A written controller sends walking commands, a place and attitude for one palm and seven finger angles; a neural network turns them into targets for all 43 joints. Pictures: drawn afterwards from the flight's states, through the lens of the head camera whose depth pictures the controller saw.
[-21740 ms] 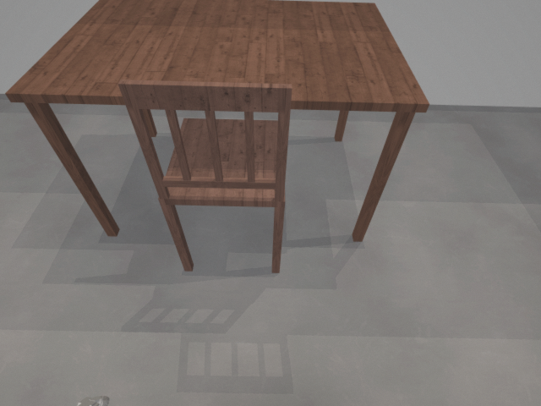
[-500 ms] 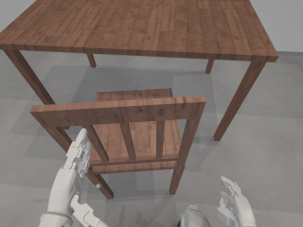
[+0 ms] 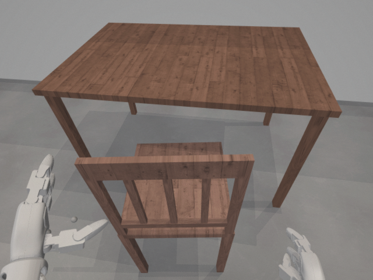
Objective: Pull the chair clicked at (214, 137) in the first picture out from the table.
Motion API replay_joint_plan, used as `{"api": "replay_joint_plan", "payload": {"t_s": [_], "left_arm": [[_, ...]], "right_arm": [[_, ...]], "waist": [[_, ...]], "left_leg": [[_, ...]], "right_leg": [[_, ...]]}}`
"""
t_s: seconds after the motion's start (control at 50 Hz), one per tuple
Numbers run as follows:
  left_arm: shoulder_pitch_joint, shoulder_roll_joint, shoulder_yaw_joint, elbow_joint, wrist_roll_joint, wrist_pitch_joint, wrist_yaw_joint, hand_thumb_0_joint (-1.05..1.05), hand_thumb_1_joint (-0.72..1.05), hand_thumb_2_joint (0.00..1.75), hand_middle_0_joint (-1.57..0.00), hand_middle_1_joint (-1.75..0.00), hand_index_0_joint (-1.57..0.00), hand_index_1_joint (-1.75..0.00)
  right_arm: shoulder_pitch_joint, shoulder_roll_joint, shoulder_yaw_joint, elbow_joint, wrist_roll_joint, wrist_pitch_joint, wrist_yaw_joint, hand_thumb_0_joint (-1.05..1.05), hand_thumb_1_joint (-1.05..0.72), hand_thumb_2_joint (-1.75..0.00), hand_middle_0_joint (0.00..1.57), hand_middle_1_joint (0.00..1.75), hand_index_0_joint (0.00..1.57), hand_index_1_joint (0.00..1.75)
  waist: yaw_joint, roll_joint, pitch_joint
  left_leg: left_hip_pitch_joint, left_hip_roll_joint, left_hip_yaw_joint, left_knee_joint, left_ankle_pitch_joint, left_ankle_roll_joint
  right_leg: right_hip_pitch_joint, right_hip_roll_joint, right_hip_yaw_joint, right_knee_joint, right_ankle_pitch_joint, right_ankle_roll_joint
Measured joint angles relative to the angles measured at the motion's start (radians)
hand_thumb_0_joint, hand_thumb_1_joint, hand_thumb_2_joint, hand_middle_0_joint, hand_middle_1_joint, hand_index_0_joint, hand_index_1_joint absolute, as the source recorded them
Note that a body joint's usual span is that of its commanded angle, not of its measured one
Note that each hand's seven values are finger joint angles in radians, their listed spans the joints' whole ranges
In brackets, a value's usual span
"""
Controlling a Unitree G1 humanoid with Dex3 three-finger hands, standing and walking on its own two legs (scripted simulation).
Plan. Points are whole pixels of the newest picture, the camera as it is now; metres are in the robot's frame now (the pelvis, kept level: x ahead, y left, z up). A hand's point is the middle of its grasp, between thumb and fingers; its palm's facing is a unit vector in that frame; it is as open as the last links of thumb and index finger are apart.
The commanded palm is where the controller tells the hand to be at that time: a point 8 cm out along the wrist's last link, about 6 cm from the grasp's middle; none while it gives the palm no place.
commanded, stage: draw the hand back to the body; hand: left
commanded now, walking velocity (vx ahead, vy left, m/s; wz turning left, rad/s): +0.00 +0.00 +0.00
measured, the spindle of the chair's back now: (170, 201) +0.34 +0.09 -0.09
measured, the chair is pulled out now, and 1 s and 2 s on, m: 0.25 0.25 0.25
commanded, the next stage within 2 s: step back with the hand held close in 0.68 s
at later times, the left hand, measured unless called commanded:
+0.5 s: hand (30, 190) +0.20 +0.27 +0.18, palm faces +0.50 -0.78 -0.38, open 7.7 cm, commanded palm +0.15 +0.31 +0.19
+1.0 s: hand (38, 177) +0.22 +0.27 +0.18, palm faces +0.44 -0.79 -0.42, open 7.4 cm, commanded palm +0.16 +0.31 +0.19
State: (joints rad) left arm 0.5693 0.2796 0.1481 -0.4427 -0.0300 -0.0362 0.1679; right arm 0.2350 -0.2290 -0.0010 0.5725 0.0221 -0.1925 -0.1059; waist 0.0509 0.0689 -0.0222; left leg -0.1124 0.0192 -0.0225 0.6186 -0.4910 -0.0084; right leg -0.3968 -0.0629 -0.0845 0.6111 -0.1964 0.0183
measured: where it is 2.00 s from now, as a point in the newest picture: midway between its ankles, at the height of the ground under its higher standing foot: outside the picture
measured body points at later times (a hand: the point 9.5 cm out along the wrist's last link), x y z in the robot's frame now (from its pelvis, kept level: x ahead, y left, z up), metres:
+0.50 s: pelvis +0.01 +0.01 +0.01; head -0.01 -0.01 +0.46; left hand +0.17 +0.31 +0.20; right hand +0.19 -0.22 -0.07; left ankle -0.10 +0.12 -0.72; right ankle +0.08 -0.14 -0.72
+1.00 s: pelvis +0.00 +0.02 +0.01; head +0.02 +0.00 +0.46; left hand +0.19 +0.31 +0.20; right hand +0.19 -0.22 -0.07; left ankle -0.10 +0.12 -0.72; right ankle +0.08 -0.14 -0.72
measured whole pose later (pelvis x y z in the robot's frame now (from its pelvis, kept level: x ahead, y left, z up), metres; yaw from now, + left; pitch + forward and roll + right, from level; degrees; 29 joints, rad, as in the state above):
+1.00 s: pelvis +0.00 +0.02 +0.01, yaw -2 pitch -1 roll -1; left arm 0.45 0.33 0.40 -0.44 -0.04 -0.14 0.15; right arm 0.16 -0.22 0.01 0.59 0.00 -0.09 -0.07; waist 0.02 0.06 0.05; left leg -0.02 0.01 0.03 0.47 -0.42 0.02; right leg -0.32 -0.06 -0.04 0.47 -0.12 0.04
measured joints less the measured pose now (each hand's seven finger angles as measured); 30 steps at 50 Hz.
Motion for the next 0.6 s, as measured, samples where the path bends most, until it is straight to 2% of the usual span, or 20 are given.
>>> {"api": "replay_joint_plan", "payload": {"t_s": [0.16,0.38,0.6], "left_arm": [[-0.045,0.021,0.086,-0.006,-0.004,-0.034,-0.006,0.0,0.34,0.63,-0.13,-0.19,-0.13,-0.18],[-0.108,0.055,0.222,0.001,-0.018,-0.069,-0.004,0.01,0.72,0.81,-0.18,-0.27,-0.19,-0.26],[-0.097,0.03,0.185,0.007,-0.012,-0.057,-0.012,0.02,0.87,0.89,-0.2,-0.3,-0.21,-0.3]], "right_arm": [[-0.023,0.017,0.008,0.033,-0.006,-0.019,0.022,0.02,-0.9,-0.9,0.2,0.3,0.2,0.3],[-0.027,0.011,-0.003,0.076,-0.008,-0.015,0.036,0.02,-0.9,-0.9,0.2,0.3,0.2,0.3],[-0.017,0.003,-0.017,0.089,-0.012,-0.013,0.039,0.02,-0.91,-0.9,0.2,0.3,0.2,0.3]], "waist": [[0.016,0.007,0.022],[0.026,0.012,0.041],[0.02,0.0,0.054]], "left_leg": [[0.09,0.004,0.011,-0.096,0.041,0.001],[0.145,0.007,0.023,-0.162,0.069,0.005],[0.158,0.001,0.031,-0.178,0.074,0.012]], "right_leg": [[0.083,0.009,0.006,-0.082,0.034,0.002],[0.135,0.017,0.014,-0.148,0.065,0.006],[0.145,0.015,0.022,-0.164,0.072,0.014]]}}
